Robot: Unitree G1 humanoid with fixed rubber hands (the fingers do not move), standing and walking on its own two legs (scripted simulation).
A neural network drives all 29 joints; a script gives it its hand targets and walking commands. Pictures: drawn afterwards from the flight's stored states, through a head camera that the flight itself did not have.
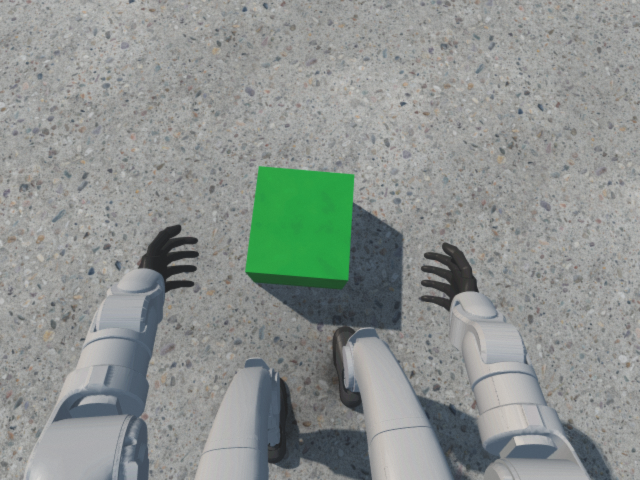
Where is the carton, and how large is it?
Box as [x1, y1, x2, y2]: [245, 166, 353, 289]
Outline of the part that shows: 259,166 245,271 256,282 341,289 347,281 348,276 353,174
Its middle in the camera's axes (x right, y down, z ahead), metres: -0.05 -0.02 +1.04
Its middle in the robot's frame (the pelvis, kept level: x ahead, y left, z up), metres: +0.54 -0.01 -0.60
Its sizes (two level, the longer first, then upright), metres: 0.278 0.249 0.173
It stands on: the floor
